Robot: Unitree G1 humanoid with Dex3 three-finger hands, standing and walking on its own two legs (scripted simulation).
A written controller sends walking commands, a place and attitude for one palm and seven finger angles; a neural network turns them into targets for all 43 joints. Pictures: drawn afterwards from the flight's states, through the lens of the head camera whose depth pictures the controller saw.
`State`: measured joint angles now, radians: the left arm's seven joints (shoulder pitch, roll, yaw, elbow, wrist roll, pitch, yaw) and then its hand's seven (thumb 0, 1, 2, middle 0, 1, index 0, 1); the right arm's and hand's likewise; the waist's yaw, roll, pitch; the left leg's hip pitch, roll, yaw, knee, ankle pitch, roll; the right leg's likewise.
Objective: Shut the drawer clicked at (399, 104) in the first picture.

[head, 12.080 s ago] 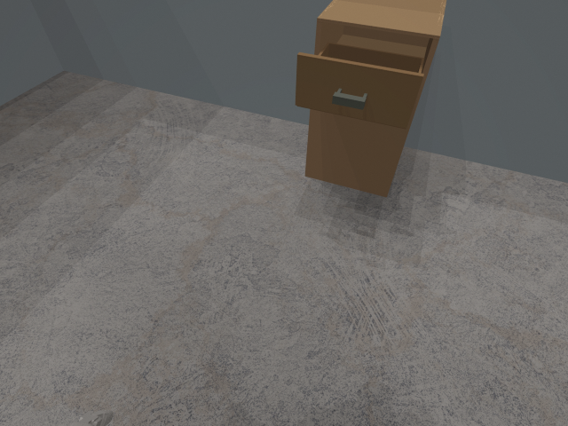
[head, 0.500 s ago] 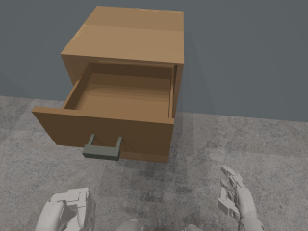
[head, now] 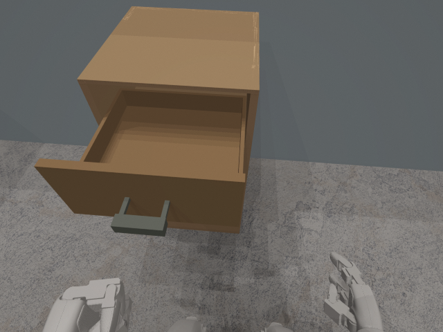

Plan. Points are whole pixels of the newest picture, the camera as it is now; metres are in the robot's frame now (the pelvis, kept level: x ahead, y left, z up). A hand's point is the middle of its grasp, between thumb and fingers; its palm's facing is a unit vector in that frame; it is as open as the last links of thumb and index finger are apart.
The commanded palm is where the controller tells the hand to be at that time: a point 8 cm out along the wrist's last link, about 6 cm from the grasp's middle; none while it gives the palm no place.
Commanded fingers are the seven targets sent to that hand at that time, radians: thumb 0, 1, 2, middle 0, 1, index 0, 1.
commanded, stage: raise the hand and make a fist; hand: left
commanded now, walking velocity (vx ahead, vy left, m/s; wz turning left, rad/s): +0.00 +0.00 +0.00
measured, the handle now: (143, 214) +0.33 +0.19 -0.01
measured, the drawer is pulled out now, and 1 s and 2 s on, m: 0.26 0.26 0.26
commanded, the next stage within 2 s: bring the fist close to the handle in 0.06 s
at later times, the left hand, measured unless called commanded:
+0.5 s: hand (139, 305) +0.16 +0.14 +0.06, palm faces -0.01 -1.00 -0.06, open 3.3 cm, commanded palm +0.12 +0.20 +0.06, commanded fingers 0.00 0.90 0.90 -1.40 -1.60 -1.40 -1.60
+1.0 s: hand (149, 286) +0.20 +0.14 +0.01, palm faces -0.04 -1.00 -0.02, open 3.3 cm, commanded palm +0.17 +0.20 +0.01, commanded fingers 0.00 0.90 0.90 -1.40 -1.60 -1.40 -1.60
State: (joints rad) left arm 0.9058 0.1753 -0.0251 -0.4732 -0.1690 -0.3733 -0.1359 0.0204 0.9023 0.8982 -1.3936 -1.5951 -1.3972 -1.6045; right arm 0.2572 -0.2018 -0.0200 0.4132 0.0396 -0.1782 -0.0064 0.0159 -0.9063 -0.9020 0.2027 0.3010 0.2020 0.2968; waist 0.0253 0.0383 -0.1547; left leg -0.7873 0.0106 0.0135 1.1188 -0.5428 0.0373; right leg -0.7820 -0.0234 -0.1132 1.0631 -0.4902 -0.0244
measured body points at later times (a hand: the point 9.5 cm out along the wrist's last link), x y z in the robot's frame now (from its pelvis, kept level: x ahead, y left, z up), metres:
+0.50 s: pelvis +0.00 -0.02 -0.01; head +0.06 -0.02 +0.44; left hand +0.15 +0.19 +0.06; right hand +0.21 -0.25 -0.07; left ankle +0.01 +0.09 -0.66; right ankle +0.02 -0.11 -0.66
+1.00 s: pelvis +0.00 -0.01 -0.04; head +0.09 +0.00 +0.40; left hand +0.19 +0.20 +0.01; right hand +0.20 -0.24 -0.11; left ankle +0.01 +0.09 -0.66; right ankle +0.02 -0.11 -0.66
